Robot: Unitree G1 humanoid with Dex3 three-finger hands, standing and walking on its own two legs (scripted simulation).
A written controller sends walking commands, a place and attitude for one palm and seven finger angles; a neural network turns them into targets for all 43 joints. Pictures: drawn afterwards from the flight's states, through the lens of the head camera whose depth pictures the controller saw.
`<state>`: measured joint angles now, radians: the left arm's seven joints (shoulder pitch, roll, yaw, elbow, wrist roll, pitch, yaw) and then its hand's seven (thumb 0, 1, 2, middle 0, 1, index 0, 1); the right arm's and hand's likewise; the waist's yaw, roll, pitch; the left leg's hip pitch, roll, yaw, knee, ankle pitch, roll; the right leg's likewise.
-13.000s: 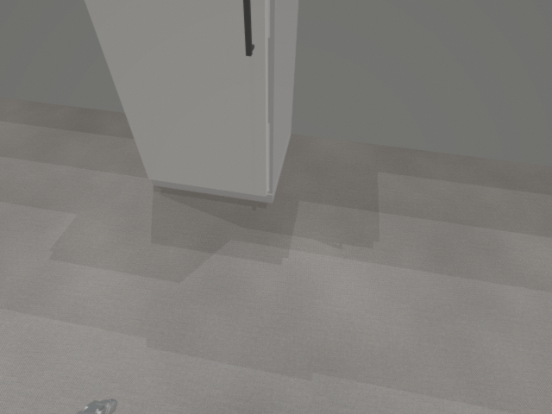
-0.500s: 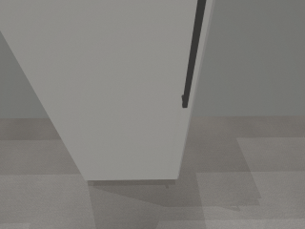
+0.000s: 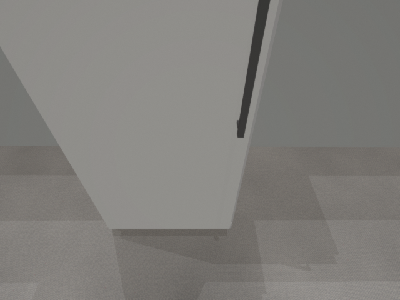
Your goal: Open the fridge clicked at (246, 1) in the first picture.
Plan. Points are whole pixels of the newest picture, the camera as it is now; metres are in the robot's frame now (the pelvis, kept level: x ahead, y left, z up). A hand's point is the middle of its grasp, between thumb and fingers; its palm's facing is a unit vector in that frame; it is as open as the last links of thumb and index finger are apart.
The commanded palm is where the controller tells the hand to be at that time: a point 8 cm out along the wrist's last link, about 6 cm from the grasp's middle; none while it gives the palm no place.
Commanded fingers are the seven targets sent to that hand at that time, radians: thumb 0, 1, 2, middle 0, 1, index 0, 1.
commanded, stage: come to a stop and stand still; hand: right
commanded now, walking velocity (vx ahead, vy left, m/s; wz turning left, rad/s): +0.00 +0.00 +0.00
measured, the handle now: (250, 65) +0.56 -0.08 +0.21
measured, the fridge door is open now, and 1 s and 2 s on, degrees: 0 0 0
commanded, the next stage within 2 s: look again from close up in 0.12 s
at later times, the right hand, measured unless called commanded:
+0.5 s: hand out of the picture +0.05 -0.21 -0.16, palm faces -0.03 +0.96 -0.29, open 7.4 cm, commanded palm none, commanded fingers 0.00 -0.90 -0.90 0.20 0.30 0.20 0.30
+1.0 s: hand out of the picture +0.07 -0.20 -0.16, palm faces -0.02 +0.96 -0.27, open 7.4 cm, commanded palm none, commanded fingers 0.00 -0.90 -0.90 0.20 0.30 0.20 0.30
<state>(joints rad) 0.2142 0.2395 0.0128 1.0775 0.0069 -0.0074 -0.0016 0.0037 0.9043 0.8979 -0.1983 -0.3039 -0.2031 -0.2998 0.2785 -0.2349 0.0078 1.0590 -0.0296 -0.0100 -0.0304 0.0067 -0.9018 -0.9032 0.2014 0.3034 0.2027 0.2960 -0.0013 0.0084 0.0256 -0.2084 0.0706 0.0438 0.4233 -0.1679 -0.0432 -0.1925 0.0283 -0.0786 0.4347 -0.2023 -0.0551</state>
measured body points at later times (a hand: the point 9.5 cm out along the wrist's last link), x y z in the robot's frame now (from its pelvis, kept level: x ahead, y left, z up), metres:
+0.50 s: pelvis +0.01 +0.01 +0.00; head +0.02 +0.01 +0.45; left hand +0.06 +0.28 -0.14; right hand +0.06 -0.26 -0.14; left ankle +0.04 +0.15 -0.74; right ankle +0.03 -0.08 -0.74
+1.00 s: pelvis +0.02 +0.02 +0.01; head +0.02 +0.01 +0.46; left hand +0.08 +0.28 -0.14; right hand +0.07 -0.25 -0.14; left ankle +0.04 +0.15 -0.74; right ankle +0.03 -0.08 -0.74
